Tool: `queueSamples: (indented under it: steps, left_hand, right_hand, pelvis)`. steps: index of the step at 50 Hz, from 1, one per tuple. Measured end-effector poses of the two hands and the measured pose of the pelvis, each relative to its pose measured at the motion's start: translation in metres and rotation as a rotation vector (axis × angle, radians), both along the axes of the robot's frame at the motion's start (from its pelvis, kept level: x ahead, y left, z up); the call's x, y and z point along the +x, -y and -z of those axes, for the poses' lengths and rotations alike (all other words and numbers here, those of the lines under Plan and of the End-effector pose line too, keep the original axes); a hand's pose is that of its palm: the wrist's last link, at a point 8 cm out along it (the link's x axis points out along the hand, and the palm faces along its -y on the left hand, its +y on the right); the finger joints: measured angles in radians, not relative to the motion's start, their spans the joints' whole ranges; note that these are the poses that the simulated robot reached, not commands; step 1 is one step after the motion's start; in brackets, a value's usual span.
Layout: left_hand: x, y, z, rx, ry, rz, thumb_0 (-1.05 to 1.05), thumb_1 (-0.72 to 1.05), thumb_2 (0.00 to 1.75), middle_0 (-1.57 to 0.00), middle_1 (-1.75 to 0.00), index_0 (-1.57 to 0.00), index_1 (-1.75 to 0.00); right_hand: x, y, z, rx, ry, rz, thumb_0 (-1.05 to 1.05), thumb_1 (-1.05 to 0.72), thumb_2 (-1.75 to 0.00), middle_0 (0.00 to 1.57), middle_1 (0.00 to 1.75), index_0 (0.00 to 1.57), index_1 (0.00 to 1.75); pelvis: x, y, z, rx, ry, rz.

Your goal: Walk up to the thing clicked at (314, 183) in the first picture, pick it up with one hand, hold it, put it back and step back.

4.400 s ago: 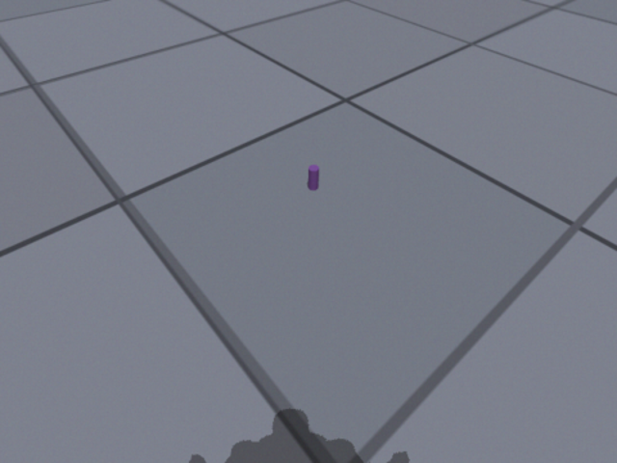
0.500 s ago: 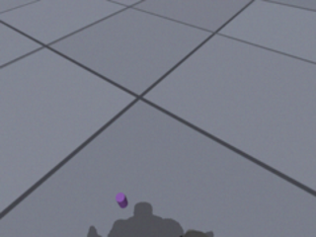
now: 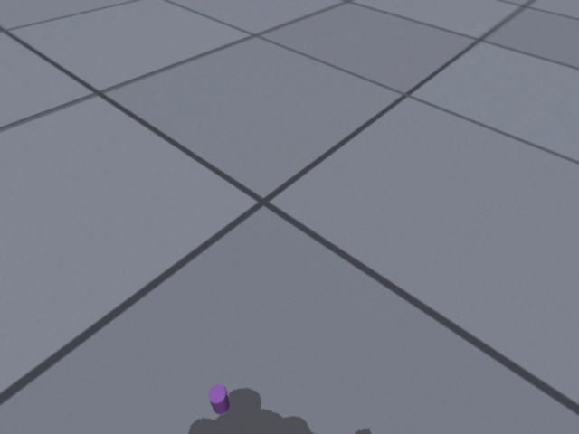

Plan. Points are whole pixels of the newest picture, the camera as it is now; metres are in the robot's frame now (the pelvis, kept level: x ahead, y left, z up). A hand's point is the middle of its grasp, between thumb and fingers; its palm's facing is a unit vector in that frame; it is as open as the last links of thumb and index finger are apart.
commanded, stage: walk up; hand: left
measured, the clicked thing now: (219, 399) +0.37 +0.19 -0.70
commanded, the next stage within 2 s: stand in 1.12 s
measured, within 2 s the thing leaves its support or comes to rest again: neither
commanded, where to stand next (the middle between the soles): +0.02 -0.01 m, yaw -1 degrees
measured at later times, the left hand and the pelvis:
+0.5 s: hand out of the picture +0.11 +0.25 -0.14, palm faces +0.00 -0.94 -0.33, open 7.4 cm; pelvis +0.02 +0.00 +0.02, yaw +0 degrees
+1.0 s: hand out of the picture +0.11 +0.24 -0.14, palm faces -0.01 -0.95 -0.32, open 7.4 cm; pelvis +0.02 +0.00 +0.02, yaw +0 degrees
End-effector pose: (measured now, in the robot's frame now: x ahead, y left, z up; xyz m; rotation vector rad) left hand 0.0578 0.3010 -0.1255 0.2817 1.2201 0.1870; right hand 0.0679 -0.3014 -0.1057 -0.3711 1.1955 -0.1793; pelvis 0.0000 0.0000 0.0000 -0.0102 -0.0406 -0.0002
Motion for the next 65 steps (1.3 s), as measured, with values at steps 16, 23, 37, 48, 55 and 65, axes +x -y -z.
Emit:
queueSamples:
  steps: [16, 23, 37, 48, 55, 65]
  left_hand:
    - [0.031, 0.003, -0.021, 0.021, 0.004, -0.018, 0.01, 0.91, 0.90, -0.20, -0.30, -0.20, -0.30]
    - [0.040, 0.005, -0.024, 0.023, 0.007, -0.015, 0.01, 0.91, 0.90, -0.20, -0.30, -0.20, -0.30]
    - [0.042, 0.012, -0.021, 0.013, -0.015, -0.001, 0.01, 0.91, 0.90, -0.20, -0.30, -0.20, -0.30]
    - [0.045, 0.013, -0.020, 0.009, -0.005, -0.001, 0.01, 0.91, 0.90, -0.20, -0.30, -0.20, -0.30]
    - [0.045, 0.012, -0.021, 0.009, 0.000, -0.003, 0.01, 0.91, 0.90, -0.20, -0.30, -0.20, -0.30]
    - [0.041, 0.011, -0.022, 0.019, 0.005, 0.006, 0.01, 0.91, 0.90, -0.20, -0.30, -0.20, -0.30]
  right_hand:
    - [0.064, -0.008, -0.007, 0.042, 0.068, -0.003, 0.01, -0.90, -0.90, 0.21, 0.30, 0.20, 0.30]
    - [0.054, -0.005, -0.005, 0.043, 0.033, 0.018, 0.01, -0.90, -0.90, 0.21, 0.30, 0.20, 0.30]
    - [0.020, 0.001, 0.000, 0.037, -0.047, 0.065, 0.01, -0.90, -0.90, 0.21, 0.30, 0.20, 0.30]
    - [0.018, -0.001, -0.001, 0.036, -0.043, 0.066, 0.01, -0.90, -0.90, 0.21, 0.30, 0.20, 0.30]
    - [0.025, -0.002, -0.002, 0.038, -0.023, 0.058, 0.01, -0.90, -0.90, 0.21, 0.30, 0.20, 0.30]
    - [0.032, -0.003, -0.003, 0.039, -0.006, 0.046, 0.01, -0.90, -0.90, 0.21, 0.30, 0.20, 0.30]
  pelvis:
    - [0.017, 0.001, -0.014, 0.008, -0.002, -0.005]
    - [0.020, 0.002, -0.016, 0.010, -0.005, -0.005]
    - [0.023, 0.004, -0.017, 0.009, -0.006, 0.000]
    - [0.023, 0.004, -0.016, 0.009, -0.005, 0.000]
    - [0.024, 0.003, -0.016, 0.010, -0.004, 0.002]
    - [0.023, 0.004, -0.017, 0.009, 0.000, -0.003]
